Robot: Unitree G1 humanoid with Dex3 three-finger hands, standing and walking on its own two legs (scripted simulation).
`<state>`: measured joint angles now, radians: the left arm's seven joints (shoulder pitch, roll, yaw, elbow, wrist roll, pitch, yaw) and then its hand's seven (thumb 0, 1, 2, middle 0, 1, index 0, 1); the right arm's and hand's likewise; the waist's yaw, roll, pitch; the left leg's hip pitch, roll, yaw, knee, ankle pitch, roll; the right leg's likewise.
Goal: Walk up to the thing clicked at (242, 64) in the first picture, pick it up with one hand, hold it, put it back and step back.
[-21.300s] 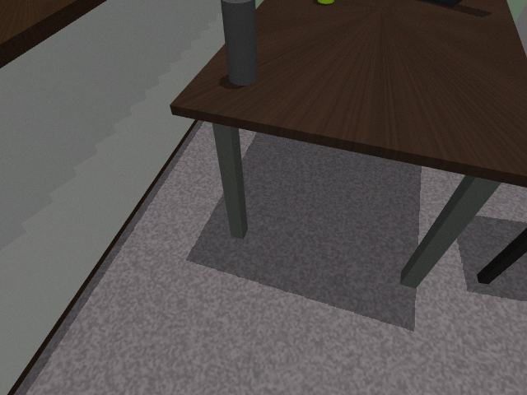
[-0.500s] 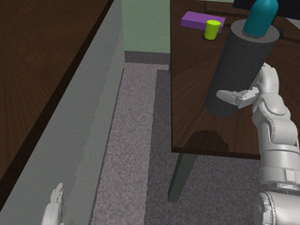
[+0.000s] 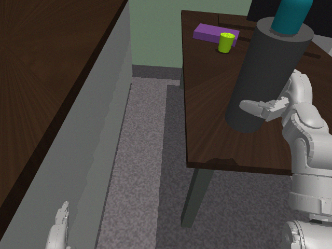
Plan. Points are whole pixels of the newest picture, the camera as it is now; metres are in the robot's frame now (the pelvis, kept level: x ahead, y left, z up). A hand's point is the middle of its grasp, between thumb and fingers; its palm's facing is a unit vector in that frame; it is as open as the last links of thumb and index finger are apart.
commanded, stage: lift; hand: right
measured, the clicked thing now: (264, 71) +0.36 -0.15 +0.30
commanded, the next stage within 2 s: hold in 0.08 s
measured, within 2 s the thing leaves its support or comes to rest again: neither
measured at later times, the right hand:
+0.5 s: hand (272, 90) +0.34 -0.18 +0.27, palm faces +0.16 +0.99 -0.05, open 11.7 cm
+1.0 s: hand (277, 82) +0.34 -0.18 +0.29, palm faces +0.15 +0.99 -0.04, open 11.7 cm
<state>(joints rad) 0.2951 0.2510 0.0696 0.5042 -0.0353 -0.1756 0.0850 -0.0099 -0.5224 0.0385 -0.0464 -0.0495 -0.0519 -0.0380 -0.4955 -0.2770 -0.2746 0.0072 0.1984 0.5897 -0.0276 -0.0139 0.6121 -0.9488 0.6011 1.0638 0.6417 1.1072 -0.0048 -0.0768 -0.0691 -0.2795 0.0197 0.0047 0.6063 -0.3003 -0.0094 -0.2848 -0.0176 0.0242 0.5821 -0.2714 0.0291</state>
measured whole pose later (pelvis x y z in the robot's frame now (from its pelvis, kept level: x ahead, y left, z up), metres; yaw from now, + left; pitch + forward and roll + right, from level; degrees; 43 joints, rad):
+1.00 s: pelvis +0.00 +0.00 +0.00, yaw -1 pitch -2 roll +0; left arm 0.26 0.26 0.08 0.61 -0.04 -0.24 0.08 -0.01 -0.54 0.05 -0.05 -0.06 -0.05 -0.05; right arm -0.52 -0.31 -0.31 -0.13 0.24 0.80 0.01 -0.01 0.61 -0.95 0.60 1.07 0.64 1.11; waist -0.02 -0.09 -0.10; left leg -0.26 0.03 0.01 0.60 -0.30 -0.02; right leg -0.27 -0.01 0.03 0.58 -0.27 0.02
